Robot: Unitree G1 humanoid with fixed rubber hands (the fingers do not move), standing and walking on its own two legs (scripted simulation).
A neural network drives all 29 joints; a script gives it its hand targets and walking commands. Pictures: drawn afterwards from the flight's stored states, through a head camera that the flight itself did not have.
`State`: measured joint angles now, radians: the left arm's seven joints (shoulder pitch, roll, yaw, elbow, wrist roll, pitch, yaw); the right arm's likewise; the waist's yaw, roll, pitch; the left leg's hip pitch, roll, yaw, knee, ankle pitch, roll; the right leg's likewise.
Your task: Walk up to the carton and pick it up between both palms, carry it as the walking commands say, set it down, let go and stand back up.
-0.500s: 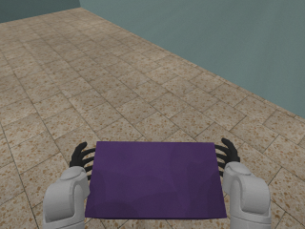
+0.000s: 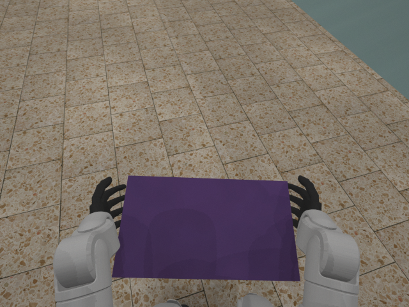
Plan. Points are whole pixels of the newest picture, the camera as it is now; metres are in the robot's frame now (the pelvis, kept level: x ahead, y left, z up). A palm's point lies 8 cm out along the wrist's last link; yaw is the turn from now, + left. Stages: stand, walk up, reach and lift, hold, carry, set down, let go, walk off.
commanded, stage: carry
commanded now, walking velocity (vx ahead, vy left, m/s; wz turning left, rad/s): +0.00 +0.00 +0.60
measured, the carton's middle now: (204, 233) +0.28 +0.01 -0.04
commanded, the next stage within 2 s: none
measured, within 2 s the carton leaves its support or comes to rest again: neither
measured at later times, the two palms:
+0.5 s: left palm (17, 291) +0.15 +0.26 +0.08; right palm (259, 211) +0.27 -0.08 +0.09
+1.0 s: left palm out of the picture +0.00 +0.30 +0.09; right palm (210, 255) +0.20 +0.00 +0.09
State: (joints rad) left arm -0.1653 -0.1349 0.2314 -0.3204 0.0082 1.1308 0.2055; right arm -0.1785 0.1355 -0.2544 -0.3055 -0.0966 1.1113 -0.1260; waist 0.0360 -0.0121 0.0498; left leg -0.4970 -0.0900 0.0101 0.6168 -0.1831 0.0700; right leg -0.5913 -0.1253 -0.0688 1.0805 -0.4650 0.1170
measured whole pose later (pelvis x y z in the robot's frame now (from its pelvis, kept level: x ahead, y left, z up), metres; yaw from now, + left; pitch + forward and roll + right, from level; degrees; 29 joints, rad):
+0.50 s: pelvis -0.04 +0.02 +0.00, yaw +20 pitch +2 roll +0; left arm -0.17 -0.13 0.18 -0.28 0.11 1.20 0.18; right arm -0.21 0.03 -0.20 -0.23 -0.07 1.19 -0.13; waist -0.04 -0.03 -0.09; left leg -0.40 0.06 0.07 0.70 -0.33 -0.06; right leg -0.31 -0.23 -0.33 0.74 -0.40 0.05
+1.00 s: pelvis -0.12 +0.01 +0.01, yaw +37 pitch +2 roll +2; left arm -0.12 -0.13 0.19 -0.30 0.07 1.11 0.13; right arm -0.13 0.10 -0.20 -0.37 -0.08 1.17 -0.17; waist -0.05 0.01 -0.05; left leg -0.57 -0.03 0.04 1.02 -0.42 -0.03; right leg -0.32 -0.14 -0.21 0.63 -0.33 -0.01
